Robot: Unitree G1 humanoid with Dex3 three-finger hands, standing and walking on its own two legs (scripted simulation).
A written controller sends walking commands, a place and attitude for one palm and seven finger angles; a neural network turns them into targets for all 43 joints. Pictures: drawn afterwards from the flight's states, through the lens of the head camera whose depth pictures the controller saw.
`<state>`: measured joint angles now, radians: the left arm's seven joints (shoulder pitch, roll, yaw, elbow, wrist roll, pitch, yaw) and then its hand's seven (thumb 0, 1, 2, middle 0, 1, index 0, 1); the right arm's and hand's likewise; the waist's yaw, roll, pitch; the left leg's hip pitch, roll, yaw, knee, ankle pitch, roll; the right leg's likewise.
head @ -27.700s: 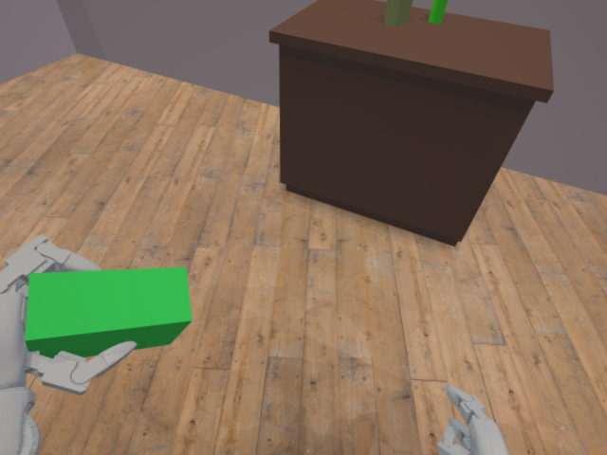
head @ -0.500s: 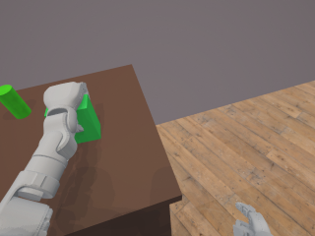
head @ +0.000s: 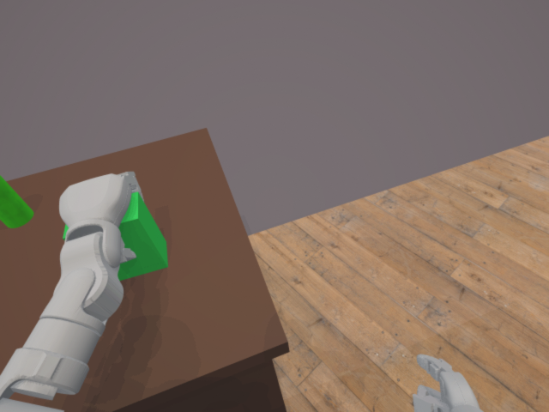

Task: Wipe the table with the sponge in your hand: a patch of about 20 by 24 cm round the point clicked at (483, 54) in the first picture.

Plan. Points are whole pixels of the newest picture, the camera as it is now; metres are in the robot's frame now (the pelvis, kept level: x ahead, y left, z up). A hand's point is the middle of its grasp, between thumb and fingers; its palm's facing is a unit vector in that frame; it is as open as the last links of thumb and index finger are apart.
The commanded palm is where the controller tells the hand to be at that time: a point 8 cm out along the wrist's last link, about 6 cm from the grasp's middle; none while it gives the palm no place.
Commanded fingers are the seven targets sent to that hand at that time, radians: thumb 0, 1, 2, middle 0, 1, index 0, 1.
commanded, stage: wipe back along the middle lane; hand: left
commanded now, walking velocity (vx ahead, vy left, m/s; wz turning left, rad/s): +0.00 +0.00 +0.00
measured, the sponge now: (127, 248) +0.34 +0.28 +0.06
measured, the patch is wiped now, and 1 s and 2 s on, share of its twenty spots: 0.70 0.85 0.95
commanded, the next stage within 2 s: slide across to the third lane in 1.16 s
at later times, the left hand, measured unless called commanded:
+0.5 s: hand (118, 244) +0.30 +0.25 +0.12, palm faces +0.08 -0.05 -1.00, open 10.1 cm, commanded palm +0.26 +0.24 +0.15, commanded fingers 0.00 0.10 1.30 -1.20 -1.60 -1.20 -1.60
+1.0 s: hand (112, 271) +0.26 +0.24 +0.12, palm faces +0.17 -0.15 -0.98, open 10.1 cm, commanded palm +0.21 +0.23 +0.15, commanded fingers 0.00 0.10 1.30 -1.20 -1.60 -1.20 -1.60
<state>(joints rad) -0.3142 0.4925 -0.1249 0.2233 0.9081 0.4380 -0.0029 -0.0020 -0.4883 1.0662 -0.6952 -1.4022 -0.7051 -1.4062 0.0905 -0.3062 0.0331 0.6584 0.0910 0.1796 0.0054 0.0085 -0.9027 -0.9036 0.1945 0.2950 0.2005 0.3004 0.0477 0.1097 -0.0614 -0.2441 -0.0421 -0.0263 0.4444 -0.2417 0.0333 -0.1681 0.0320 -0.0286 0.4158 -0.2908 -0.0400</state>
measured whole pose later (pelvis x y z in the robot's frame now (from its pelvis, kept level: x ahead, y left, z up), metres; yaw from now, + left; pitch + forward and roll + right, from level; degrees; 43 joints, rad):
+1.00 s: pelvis +0.00 +0.00 +0.00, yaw -2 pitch +0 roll +0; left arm 0.10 0.44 -0.11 -0.28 0.87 0.53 0.04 0.01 -0.48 1.06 -0.64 -1.44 -0.70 -1.40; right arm 0.02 -0.28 0.05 0.60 0.09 0.18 0.03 0.01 -0.90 -0.90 0.19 0.30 0.20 0.30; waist 0.08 0.12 -0.07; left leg -0.21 -0.03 0.01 0.48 -0.27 0.03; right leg -0.16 0.04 0.01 0.48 -0.32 -0.04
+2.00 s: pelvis -0.03 -0.03 +0.00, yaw -1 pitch -3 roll +1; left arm -0.08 0.35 -0.32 -0.16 0.92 0.60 0.01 -0.01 -0.51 1.06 -0.67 -1.38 -0.78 -1.28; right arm -0.01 -0.28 0.04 0.65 0.09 0.15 0.03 0.01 -0.90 -0.90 0.19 0.29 0.20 0.30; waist 0.10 0.14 -0.05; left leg -0.17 -0.01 -0.02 0.44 -0.21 0.00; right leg -0.12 0.06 -0.02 0.47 -0.29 -0.08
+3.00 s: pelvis -0.04 -0.08 -0.01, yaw -5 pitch +2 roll +2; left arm -0.47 0.47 -0.13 0.48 0.88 0.42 -0.05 0.01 -0.58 1.11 -0.74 -1.31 -0.81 -1.27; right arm 0.12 -0.32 0.04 0.71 0.09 0.13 -0.05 0.01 -0.90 -0.90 0.19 0.30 0.20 0.30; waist 0.03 0.10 -0.10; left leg -0.31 0.01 -0.10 0.52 -0.26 0.05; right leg -0.28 0.14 0.02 0.54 -0.28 -0.14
